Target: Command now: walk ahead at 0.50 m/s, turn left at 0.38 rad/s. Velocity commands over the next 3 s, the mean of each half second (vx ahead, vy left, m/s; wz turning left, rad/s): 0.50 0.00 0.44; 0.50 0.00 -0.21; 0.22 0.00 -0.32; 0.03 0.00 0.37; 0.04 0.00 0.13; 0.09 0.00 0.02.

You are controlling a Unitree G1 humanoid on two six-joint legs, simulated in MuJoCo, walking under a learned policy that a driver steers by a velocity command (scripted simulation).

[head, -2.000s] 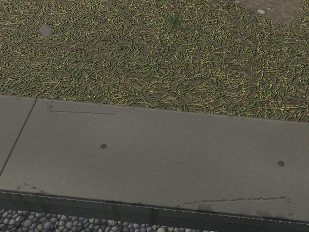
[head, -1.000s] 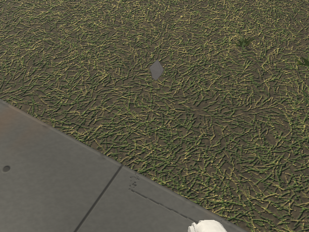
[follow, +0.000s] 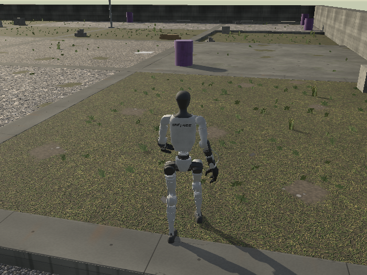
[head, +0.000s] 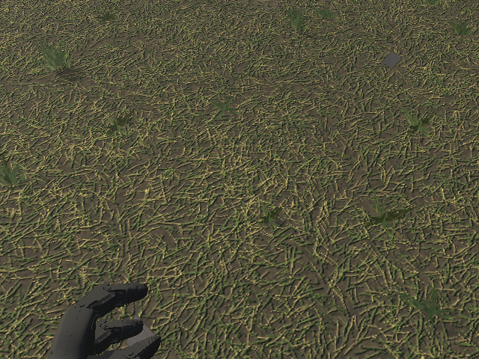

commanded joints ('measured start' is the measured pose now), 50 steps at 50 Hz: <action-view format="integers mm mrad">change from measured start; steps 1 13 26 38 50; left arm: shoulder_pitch -14 209 349 297 39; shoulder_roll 135 130 269 126 103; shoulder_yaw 60 86 112 74 60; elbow -76 61 194 151 22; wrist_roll -6 16 -33 -23 -14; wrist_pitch -25 -8 35 66 65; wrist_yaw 6 18 17 22 -39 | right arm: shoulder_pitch -30 -186 -287 -253 -177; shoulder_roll -171 -79 -163 -133 -204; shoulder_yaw -43 -38 -60 -51 -82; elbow -56 -181 -236 -134 -27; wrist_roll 5 -16 -21 -49 -14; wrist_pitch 7 40 16 -56 -13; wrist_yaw -14 -3 41 12 -18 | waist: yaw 112 124 82 158 87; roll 142 -66 -28 84 84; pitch -17 18 -60 -14 86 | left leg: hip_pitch -68 -648 -203 -93 145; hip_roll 231 201 51 346 378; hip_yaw -236 18 194 30 281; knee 27 820 193 -178 -101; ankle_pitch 374 58 172 358 568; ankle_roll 114 -76 63 170 83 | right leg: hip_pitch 216 360 509 -134 -138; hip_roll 41 -245 -225 -113 -55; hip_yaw -25 48 -202 46 -115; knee -98 -385 -49 558 106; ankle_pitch -22 14 430 -145 -64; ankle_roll -32 -244 -139 -18 -98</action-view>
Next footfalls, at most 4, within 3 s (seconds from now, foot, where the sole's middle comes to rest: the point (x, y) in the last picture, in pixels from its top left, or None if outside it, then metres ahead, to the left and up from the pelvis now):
0.06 right None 0.20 -0.13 -0.78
0.54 left None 0.39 0.21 -0.78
1.08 right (204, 277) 0.72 0.02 -0.78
1.56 left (130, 263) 0.80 0.24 -0.78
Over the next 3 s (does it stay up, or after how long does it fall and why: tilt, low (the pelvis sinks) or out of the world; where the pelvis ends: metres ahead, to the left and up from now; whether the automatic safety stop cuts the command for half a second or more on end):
stays up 0.74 0.09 0.00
